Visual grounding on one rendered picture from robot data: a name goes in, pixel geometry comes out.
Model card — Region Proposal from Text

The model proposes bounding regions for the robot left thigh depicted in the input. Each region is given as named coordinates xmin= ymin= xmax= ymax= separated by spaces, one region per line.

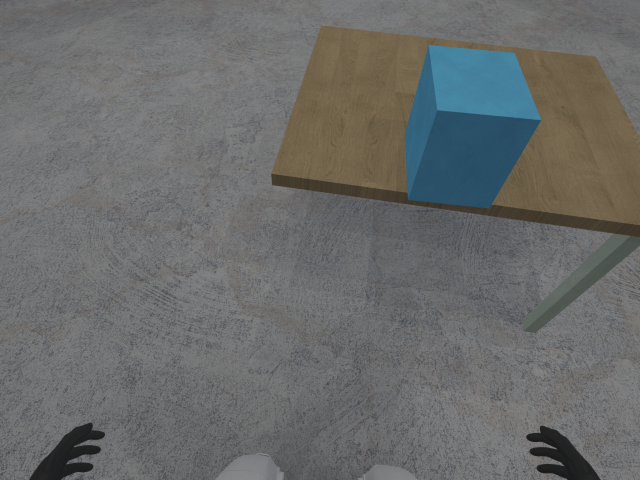
xmin=215 ymin=455 xmax=284 ymax=480

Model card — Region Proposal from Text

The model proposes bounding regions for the robot right hand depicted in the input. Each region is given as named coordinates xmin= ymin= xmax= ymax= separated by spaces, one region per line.
xmin=526 ymin=426 xmax=601 ymax=480

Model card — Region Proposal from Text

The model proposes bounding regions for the robot left hand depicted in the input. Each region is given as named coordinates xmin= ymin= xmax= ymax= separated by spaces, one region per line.
xmin=29 ymin=423 xmax=105 ymax=480

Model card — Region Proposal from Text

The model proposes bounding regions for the table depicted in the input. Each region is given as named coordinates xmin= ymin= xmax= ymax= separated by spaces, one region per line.
xmin=271 ymin=25 xmax=640 ymax=333

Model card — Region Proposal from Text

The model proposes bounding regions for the carton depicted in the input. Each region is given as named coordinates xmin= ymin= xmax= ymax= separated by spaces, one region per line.
xmin=405 ymin=45 xmax=541 ymax=208

